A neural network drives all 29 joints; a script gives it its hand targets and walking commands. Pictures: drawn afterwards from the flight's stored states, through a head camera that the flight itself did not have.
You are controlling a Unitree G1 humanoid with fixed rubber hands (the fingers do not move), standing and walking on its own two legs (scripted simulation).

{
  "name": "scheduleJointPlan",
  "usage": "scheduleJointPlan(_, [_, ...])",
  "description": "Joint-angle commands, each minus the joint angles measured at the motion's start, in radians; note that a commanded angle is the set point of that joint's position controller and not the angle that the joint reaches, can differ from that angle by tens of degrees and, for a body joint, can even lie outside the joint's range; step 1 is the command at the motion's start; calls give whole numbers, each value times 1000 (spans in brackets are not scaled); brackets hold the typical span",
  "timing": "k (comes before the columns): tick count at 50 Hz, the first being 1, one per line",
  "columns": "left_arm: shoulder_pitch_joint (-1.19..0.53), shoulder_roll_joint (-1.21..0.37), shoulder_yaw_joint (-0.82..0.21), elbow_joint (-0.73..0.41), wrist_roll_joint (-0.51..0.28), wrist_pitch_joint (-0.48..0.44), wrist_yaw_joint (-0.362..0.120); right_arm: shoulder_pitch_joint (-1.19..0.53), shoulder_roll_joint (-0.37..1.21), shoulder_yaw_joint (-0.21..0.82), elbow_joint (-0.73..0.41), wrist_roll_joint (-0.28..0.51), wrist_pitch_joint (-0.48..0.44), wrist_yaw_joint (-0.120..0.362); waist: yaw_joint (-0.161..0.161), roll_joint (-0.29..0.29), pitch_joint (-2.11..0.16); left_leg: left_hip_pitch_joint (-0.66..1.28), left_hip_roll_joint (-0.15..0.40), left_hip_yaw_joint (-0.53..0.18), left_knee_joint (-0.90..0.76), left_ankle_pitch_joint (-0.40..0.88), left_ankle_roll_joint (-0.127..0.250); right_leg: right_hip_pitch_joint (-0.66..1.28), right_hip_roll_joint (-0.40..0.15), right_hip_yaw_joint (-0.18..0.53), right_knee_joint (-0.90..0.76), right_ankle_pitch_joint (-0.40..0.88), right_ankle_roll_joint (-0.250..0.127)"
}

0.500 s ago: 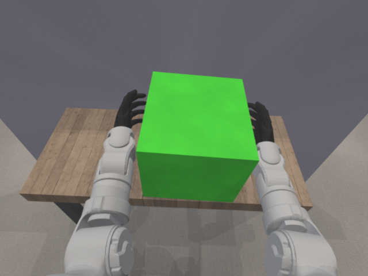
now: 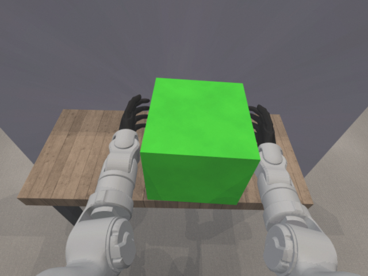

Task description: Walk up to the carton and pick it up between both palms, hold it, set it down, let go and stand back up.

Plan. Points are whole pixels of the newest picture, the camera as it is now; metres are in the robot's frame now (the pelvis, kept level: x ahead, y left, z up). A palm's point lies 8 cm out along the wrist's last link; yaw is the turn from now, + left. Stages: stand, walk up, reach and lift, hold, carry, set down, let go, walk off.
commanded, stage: set down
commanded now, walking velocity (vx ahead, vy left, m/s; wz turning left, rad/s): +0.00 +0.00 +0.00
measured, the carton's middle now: (195, 140) +0.41 -0.05 +0.04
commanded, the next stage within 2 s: none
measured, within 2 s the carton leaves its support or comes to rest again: rests again in 0.78 s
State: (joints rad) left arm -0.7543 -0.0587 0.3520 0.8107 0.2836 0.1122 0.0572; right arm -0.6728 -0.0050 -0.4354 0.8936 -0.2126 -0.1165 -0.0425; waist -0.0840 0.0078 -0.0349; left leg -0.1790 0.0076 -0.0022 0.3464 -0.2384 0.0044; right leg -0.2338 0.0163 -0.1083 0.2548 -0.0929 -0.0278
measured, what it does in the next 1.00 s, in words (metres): stands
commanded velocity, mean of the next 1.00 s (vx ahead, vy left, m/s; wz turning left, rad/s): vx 0.00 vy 0.00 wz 0.00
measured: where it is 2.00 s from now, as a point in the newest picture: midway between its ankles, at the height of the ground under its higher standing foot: outside the picture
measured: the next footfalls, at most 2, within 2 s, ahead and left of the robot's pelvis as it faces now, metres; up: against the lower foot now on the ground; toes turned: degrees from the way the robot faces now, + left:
none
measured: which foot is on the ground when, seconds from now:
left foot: down 0.00-1.00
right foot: down 0.00-1.00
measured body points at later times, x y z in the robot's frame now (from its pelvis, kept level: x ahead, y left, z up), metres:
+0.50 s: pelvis +0.00 -0.01 +0.00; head +0.05 -0.01 +0.45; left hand +0.43 +0.09 +0.06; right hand +0.39 -0.22 +0.05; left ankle -0.04 +0.11 -0.75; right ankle +0.02 -0.10 -0.75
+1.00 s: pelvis +0.00 +0.00 +0.00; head +0.06 -0.01 +0.44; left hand +0.43 +0.09 +0.04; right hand +0.39 -0.22 +0.04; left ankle -0.04 +0.11 -0.75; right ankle +0.02 -0.10 -0.75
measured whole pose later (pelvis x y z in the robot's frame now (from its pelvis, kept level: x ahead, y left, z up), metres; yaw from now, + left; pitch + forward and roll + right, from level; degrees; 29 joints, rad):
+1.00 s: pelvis +0.00 +0.00 +0.00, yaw +0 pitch +11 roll -1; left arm -0.74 -0.05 0.38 0.99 0.28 -0.16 0.07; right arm -0.65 0.02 -0.53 0.94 -0.34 -0.30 -0.04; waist -0.09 0.03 -0.08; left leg -0.33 0.00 -0.01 0.35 -0.22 0.00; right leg -0.39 0.01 -0.11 0.27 -0.09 -0.03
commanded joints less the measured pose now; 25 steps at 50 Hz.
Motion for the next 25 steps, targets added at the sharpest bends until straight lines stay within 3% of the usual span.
scheduleJointPlan(1, [-570,-546,-290,-72,-33,-65,-91,-715,446,251,-173,-37,-122,137,-17,22,-585,30,-4,22,-13,364,-73,378,1,-16,87,449,41])
scheduleJointPlan(3, [-564,-530,-277,-60,-18,-77,-91,-671,459,237,-143,-54,-117,139,-31,-2,-558,30,-2,29,-11,365,-74,379,4,-18,84,457,40])
scheduleJointPlan(6, [-548,-543,-284,-42,-14,-80,-84,-659,430,220,-117,-60,-128,147,-39,22,-538,62,5,18,2,420,-91,343,8,-22,80,456,36])
scheduleJointPlan(13, [-530,-540,-274,-15,-8,-108,-84,-665,455,237,-124,-66,-152,147,-19,19,-559,-10,-2,25,4,391,-80,391,-4,-7,99,493,37])
scheduleJointPlan(17, [-524,-522,-239,7,-1,-125,-93,-673,466,239,-134,-86,-158,145,-8,-21,-522,-77,-3,30,-27,316,-54,451,-13,2,119,531,52])
scheduleJointPlan(25, [-573,-517,-261,13,-16,-204,-83,-663,504,244,-143,-120,-184,145,0,-21,-670,-159,-9,36,-34,289,-36,493,-33,25,151,592,56])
